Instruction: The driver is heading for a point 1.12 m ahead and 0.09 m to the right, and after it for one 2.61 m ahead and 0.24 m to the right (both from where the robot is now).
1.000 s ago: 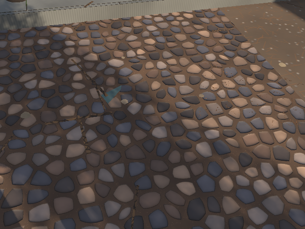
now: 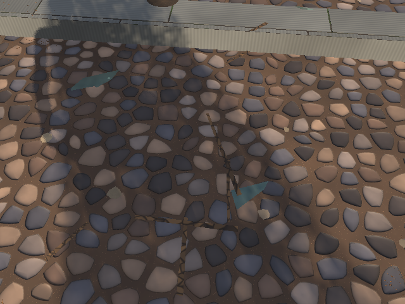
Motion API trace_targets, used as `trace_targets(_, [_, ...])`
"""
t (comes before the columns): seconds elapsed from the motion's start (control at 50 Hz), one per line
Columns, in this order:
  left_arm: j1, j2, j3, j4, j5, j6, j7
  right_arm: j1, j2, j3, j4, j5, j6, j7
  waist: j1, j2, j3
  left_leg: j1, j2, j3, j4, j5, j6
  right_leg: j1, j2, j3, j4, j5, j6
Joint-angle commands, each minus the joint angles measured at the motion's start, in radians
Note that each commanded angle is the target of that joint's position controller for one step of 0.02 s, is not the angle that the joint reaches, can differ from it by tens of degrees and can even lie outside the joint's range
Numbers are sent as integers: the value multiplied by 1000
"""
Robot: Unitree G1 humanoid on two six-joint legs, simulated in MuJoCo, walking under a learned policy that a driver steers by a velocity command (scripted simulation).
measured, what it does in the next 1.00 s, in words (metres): walks ahead: right foot, then left foot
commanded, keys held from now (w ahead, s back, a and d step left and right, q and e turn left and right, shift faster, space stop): w+q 0.20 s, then w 0.34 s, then w+e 0.46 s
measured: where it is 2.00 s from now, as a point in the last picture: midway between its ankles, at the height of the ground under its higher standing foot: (231, 166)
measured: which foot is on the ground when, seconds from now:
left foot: down 0.00-0.36, up 0.38-0.86, down 0.88-1.00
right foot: up 0.00-0.34, down 0.36-0.88, up 0.90-1.00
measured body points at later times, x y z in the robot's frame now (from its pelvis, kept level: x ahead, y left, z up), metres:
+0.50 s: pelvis +0.29 -0.05 +0.00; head +0.31 -0.06 +0.45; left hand +0.36 +0.23 -0.11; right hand +0.37 -0.31 -0.14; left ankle +0.15 +0.04 -0.65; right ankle +0.35 -0.12 -0.73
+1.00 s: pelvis +0.52 +0.03 +0.00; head +0.55 +0.05 +0.45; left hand +0.52 +0.30 -0.14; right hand +0.70 -0.21 -0.09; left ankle +0.56 +0.12 -0.73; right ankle +0.43 -0.10 -0.66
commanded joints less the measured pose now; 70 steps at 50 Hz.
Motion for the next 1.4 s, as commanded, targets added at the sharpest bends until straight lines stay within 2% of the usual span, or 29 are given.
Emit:
trace_targets(0.02, [72,83,20,-45,12,30,-8,32,-129,-27,-51,8,-37,-4,33,-6,-68,66,267,-293,-206,388,141,-82,-21,-8,-83,55,36])
trace_targets(0.12, [-137,89,16,-123,6,37,-14,148,-138,-30,-37,6,-32,-5,-46,53,-34,132,238,-318,-208,349,84,-202,-6,-19,-304,236,57])
trace_targets(0.24, [-296,89,0,-186,-6,18,-25,235,-143,-28,-29,-7,-29,-19,-106,83,-29,269,262,-358,-142,444,71,-201,51,-27,-528,297,27])
trace_targets(0.3, [-230,109,4,-177,-9,4,-24,200,-150,-25,-33,-11,-36,-29,-60,100,-33,251,292,-364,-106,533,27,-13,77,-23,-642,266,-25])
trace_targets(0.34, [-25,152,27,-110,-10,-9,-8,165,-169,-26,-32,-12,-45,-24,35,79,-117,235,253,-323,97,742,-10,247,130,-49,-709,207,-68])
trace_targets(0.36, [112,183,39,-79,-2,-21,5,160,-155,-21,-33,-9,-51,-16,101,42,-199,144,201,-283,296,633,-27,451,64,5,-736,203,-98])
trace_targets(0.38, [241,266,56,-77,21,-25,20,214,-68,2,-65,9,-57,-11,113,-103,-347,-47,118,-208,604,252,-58,688,-192,338,-753,32,-166])
trace_targets(0.4, [225,311,74,-50,15,-10,9,341,-54,3,-51,19,-50,-10,38,-294,-376,-269,-7,-157,801,-348,-79,753,-340,753,-903,24,-273])
trace_targets(0.42, [134,207,56,-66,-13,-1,0,269,-112,-2,-32,-16,-39,-17,15,-99,-213,-343,72,-190,854,-262,-69,612,-294,697,-929,-117,-257])
trace_targets(0.44, [61,140,41,-76,-20,-3,-5,174,-110,-1,-47,-21,-39,-7,13,-15,-103,-337,104,-180,819,-177,-72,478,-244,528,-946,-85,-238])
trace_targets(0.48, [45,103,28,-54,-15,-13,-4,112,-90,4,-66,-28,-31,6,-7,-42,-50,-308,152,-155,737,-127,-80,375,-155,334,-980,120,-199])
trace_targets(0.54, [108,105,28,-5,-27,-39,-10,117,-64,14,-62,-37,-14,20,-26,-81,-68,-290,164,-124,692,-105,-99,360,-119,222,-1003,326,-204])
trace_targets(0.6, [163,111,29,30,-39,-42,-13,-10,-47,25,-105,-48,-13,26,-12,-74,-35,-387,217,-55,591,-28,-133,376,-97,191,-1045,377,-231])
trace_targets(0.7, [249,131,37,73,-39,-29,-6,-216,-7,55,-169,-33,-21,31,36,-68,-14,-348,202,-5,291,113,-182,372,-47,146,-1026,468,-213])
trace_targets(0.78, [290,148,44,88,-31,-19,-1,-295,-26,56,-196,-21,-33,18,56,-74,-29,-280,171,-7,181,113,-173,423,-73,191,-948,554,-204])
trace_targets(0.82, [267,163,51,82,-27,-13,4,-262,-48,49,-194,-18,-43,10,28,-81,-41,-196,159,-24,125,55,-153,428,-87,228,-892,567,-188])
trace_targets(0.86, [235,166,54,73,-33,-12,1,-85,-88,29,-140,-25,-62,-6,-56,-35,-117,67,144,-29,8,47,-116,373,-34,204,-695,603,-154])
trace_targets(0.88, [219,131,46,46,-44,-16,-4,61,-153,10,-119,-48,-75,-21,-115,51,-229,287,299,-181,-24,-48,-69,249,30,153,-465,446,-130])
trace_targets(0.9, [263,31,27,5,-67,-17,-2,132,-236,-9,-127,-67,-68,-33,-109,221,-332,517,561,-514,-87,-159,-10,-24,160,38,-190,-68,-95])
trace_targets(0.92, [305,103,44,5,-48,-1,5,109,-226,-16,-121,-42,-48,-30,-73,251,-337,458,619,-721,-154,-251,59,-141,158,30,-44,-216,-102])
trace_targets(0.94, [267,128,53,24,-30,13,4,38,-126,6,-137,-33,-42,-25,-46,121,-199,344,566,-601,-171,-309,45,-168,94,59,4,-141,-107])
trace_targets(0.96, [217,104,50,23,-26,17,-8,-12,-71,19,-139,-25,-48,-20,-34,78,-105,231,508,-457,-203,-233,26,-157,65,56,-18,-69,-97])
trace_targets(1.0, [191,86,53,18,-10,35,-24,-29,-40,27,-126,-23,-63,-22,-1,121,-53,127,437,-275,-247,-44,-13,-110,27,41,-63,-9,-74])
trace_targets(1.1, [82,65,50,-29,-4,64,-50,34,-60,12,-84,-9,-93,-19,12,90,-51,144,421,-89,-286,183,1,-186,9,24,-76,128,-42])
trace_targets(1.22, [-122,42,29,-105,-6,61,-72,90,-75,4,-45,-15,-86,-17,-24,89,-2,166,397,80,-286,260,-13,-184,10,-40,-360,306,-38])
trace_targets(1.3, [-224,53,23,-154,0,59,-81,148,-108,-7,-15,-16,-72,-25,-53,87,22,253,430,138,-247,347,-29,-134,31,-113,-507,240,-84])
trace_targets(1.36, [-196,71,32,-159,6,59,-71,163,-145,-15,2,-18,-50,-32,-28,110,-17,325,439,196,-79,723,-50,-20,107,-171,-566,89,-141])
trace_targets(1.38, [-124,85,41,-142,8,55,-65,165,-161,-18,6,-18,-40,-34,5,113,-65,334,438,210,54,849,-53,67,148,-181,-588,45,-166])
trace_targets(1.4, [14,104,55,-100,12,44,-54,157,-169,-19,2,-13,-30,-34,68,88,-147,283,423,233,258,830,-69,242,189,-178,-658,71,-194])
Next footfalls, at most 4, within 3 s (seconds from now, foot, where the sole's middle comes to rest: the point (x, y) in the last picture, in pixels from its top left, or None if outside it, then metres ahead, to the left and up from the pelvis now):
0.36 right None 0.39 -0.11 -0.77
0.88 left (174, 258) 0.61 0.12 -0.77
1.42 right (240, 197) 0.85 -0.11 -0.77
1.98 left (228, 127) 1.20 -0.08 -0.77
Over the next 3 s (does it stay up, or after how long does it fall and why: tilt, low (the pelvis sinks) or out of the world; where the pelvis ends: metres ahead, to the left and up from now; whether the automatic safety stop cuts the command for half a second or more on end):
stays up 1.53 -0.16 -0.01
